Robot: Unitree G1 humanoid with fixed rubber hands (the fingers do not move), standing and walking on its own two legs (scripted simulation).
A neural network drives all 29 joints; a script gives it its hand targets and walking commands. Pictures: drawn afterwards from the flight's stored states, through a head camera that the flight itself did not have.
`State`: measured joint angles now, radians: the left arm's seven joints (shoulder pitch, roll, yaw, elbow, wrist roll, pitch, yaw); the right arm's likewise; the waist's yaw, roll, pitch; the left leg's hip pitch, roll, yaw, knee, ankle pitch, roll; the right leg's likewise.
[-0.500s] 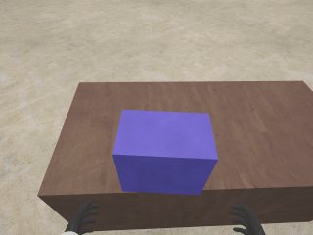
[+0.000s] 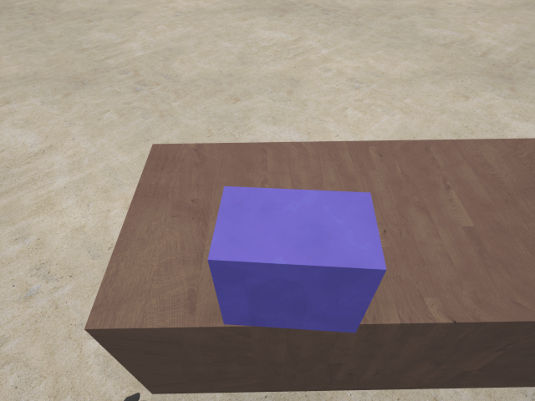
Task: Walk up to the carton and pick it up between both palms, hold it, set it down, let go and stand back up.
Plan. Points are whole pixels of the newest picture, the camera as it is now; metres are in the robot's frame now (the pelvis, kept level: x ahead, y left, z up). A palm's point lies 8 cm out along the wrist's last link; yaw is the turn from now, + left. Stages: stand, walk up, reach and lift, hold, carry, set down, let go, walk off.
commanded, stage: stand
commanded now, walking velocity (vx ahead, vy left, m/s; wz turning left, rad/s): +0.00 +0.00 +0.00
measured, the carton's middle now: (292, 262) +0.40 -0.02 -0.10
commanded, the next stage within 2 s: none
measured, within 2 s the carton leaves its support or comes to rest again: neither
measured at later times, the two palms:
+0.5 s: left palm out of the picture -0.03 +0.26 -0.14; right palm out of the picture -0.03 -0.21 -0.14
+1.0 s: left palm out of the picture -0.05 +0.24 -0.15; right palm out of the picture -0.05 -0.19 -0.14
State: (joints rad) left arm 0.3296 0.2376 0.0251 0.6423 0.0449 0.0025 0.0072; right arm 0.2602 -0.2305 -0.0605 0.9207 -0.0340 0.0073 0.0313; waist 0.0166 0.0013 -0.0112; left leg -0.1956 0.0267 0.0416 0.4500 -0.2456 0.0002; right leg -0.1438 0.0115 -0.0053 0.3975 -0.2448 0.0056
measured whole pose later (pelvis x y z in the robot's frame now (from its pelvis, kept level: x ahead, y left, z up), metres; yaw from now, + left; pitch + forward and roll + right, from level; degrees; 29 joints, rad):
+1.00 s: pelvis -0.01 +0.03 +0.00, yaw +1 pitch -2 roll +0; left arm 0.34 0.14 -0.02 1.19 0.02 -0.01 0.05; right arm 0.33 -0.14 0.00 1.20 -0.01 0.00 -0.03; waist -0.01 -0.01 0.01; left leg -0.14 -0.04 0.05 0.37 -0.20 0.05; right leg -0.11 -0.05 0.00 0.37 -0.22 0.05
